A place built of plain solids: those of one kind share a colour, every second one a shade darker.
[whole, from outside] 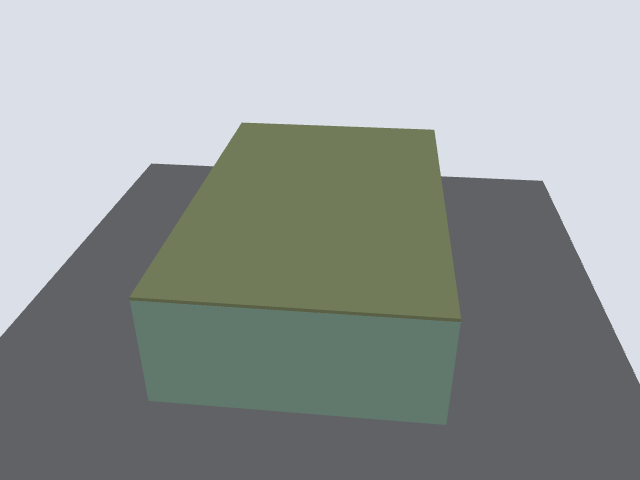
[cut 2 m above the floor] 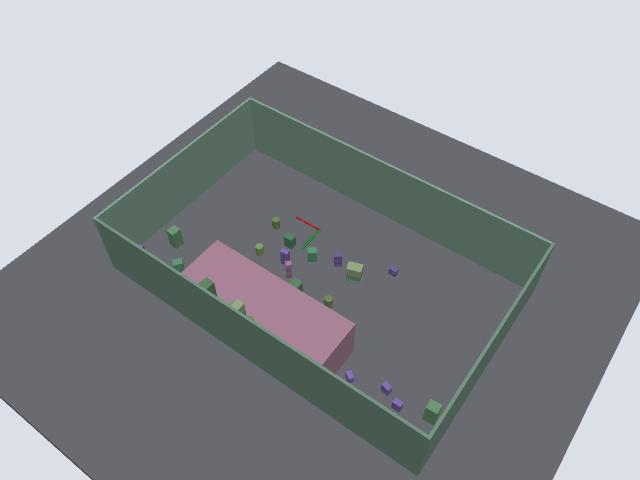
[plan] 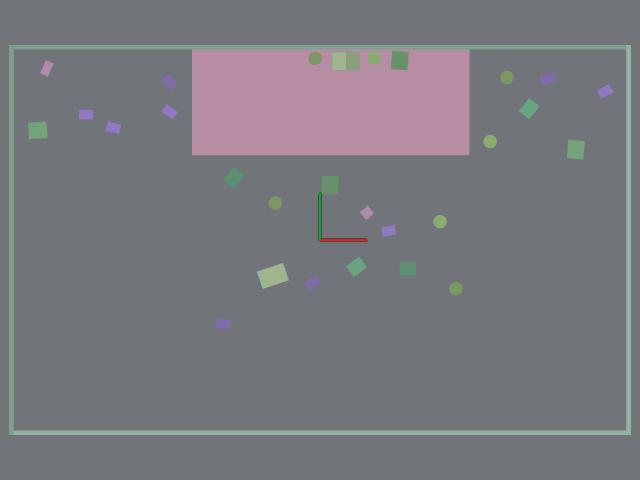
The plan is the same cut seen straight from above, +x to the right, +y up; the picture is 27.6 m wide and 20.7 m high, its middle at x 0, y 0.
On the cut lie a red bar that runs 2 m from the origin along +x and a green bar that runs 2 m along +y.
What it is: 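A closed shop hall without a stair; its walked floor is a deck 3.49 m over the shop floor, a bar in plan, with 3 straight fronts toward the void, each bare or guarded by itself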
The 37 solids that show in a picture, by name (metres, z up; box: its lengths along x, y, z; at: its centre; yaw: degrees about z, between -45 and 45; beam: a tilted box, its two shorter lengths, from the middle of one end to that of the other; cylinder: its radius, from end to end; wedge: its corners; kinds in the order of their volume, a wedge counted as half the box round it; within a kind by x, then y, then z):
{
 "floor_1": {"box": [11.97, 4.58, 3.54], "at": [0.47, 5.94, 1.72]},
 "wall_1": {"box": [0.2, 16.83, 7.08], "at": [-13.31, 0.0, 3.49]},
 "wall_2": {"box": [26.42, 0.2, 7.08], "at": [0.0, -8.31, 3.49]},
 "wall_3": {"box": [26.42, 0.2, 7.08], "at": [0.0, 8.31, 3.49]},
 "wall_4": {"box": [0.2, 16.83, 7.08], "at": [13.31, 0.0, 3.49]},
 "roof_1": {"box": [26.82, 16.83, 0.2], "at": [0.0, 0.0, 7.13]},
 "cage_trolley_1": {"box": [0.8, 0.72, 1.71], "at": [-12.17, 4.73, 0.81], "yaw": 4.4},
 "cage_trolley_2": {"box": [0.72, 0.8, 1.71], "at": [0.43, 2.36, 0.81], "yaw": -2.9},
 "cage_trolley_3": {"box": [0.72, 0.8, 1.66], "at": [3.44, 7.74, 4.32], "yaw": -3.9},
 "cage_trolley_4": {"box": [0.72, 0.8, 1.71], "at": [11.03, 3.9, 0.81], "yaw": -4.7},
 "load_1": {"box": [1.12, 0.77, 0.62], "at": [-2.04, -1.55, 0.45], "yaw": 18.7},
 "load_2": {"box": [1.12, 0.77, 0.62], "at": [-2.03, -1.56, 1.07], "yaw": 18.4},
 "load_3": {"box": [0.58, 0.77, 0.65], "at": [0.83, 7.72, 4.61], "yaw": 0.1},
 "load_4": {"box": [1.17, 0.77, 0.65], "at": [1.11, 7.72, 3.96], "yaw": 0.2},
 "bin_1": {"box": [0.58, 0.72, 1.11], "at": [-3.7, 2.69, 0.51], "yaw": -38.7},
 "bin_2": {"box": [0.72, 0.58, 1.11], "at": [1.57, -1.15, 0.51], "yaw": 36.8},
 "bin_3": {"box": [0.72, 0.58, 1.11], "at": [3.79, -1.23, 0.51], "yaw": 1.0},
 "bin_4": {"box": [0.58, 0.72, 1.11], "at": [9.02, 5.66, 0.51], "yaw": -38.5},
 "drum_1": {"cylinder": 0.29, "from": [-1.93, 1.59, 0.0], "to": [-1.93, 1.59, 0.88]},
 "drum_2": {"cylinder": 0.29, "from": [-0.21, 7.83, 3.49], "to": [-0.21, 7.83, 4.37]},
 "drum_3": {"cylinder": 0.29, "from": [2.34, 7.84, 3.49], "to": [2.34, 7.84, 4.37]},
 "drum_4": {"cylinder": 0.29, "from": [5.18, 0.79, 0.0], "to": [5.18, 0.79, 0.88]},
 "drum_5": {"cylinder": 0.29, "from": [5.86, -2.09, 0.0], "to": [5.86, -2.09, 0.88]},
 "drum_6": {"cylinder": 0.29, "from": [7.34, 4.25, 0.0], "to": [7.34, 4.25, 0.88]},
 "drum_7": {"cylinder": 0.29, "from": [8.06, 7.01, 0.0], "to": [8.06, 7.01, 0.88]},
 "crate_1": {"box": [0.6, 0.4, 0.2], "at": [-10.09, 5.41, 0.7], "yaw": -0.8},
 "crate_2": {"box": [0.6, 0.4, 0.2], "at": [-8.91, 4.85, 0.7], "yaw": -14.7},
 "crate_3": {"box": [0.6, 0.4, 0.2], "at": [-6.48, 5.52, 0.5], "yaw": -36.2},
 "crate_4": {"box": [0.4, 0.6, 0.2], "at": [-6.47, 6.79, 0.9], "yaw": 37.2},
 "crate_5": {"box": [0.6, 0.4, 0.2], "at": [-4.18, -3.62, 0.5], "yaw": 0.7},
 "crate_6": {"box": [0.6, 0.4, 0.3], "at": [-0.32, -1.87, 1.05], "yaw": 37.5},
 "crate_7": {"box": [0.6, 0.4, 0.3], "at": [2.97, 0.4, 1.35], "yaw": 11.2},
 "crate_8": {"box": [0.6, 0.4, 0.3], "at": [9.83, 6.96, 1.35], "yaw": 14.4},
 "crate_9": {"box": [0.6, 0.4, 0.2], "at": [12.29, 6.4, 1.1], "yaw": 28.7},
 "pallet_1": {"box": [1.2, 0.8, 0.19], "at": [-2.03, -1.55, 0.05], "yaw": 18.4},
 "carton_1": {"box": [0.35, 0.61, 0.26], "at": [-11.77, 7.4, 0.89], "yaw": -23.7},
 "carton_2": {"box": [0.43, 0.42, 0.39], "at": [2.02, 1.18, 1.37], "yaw": 39.7}
}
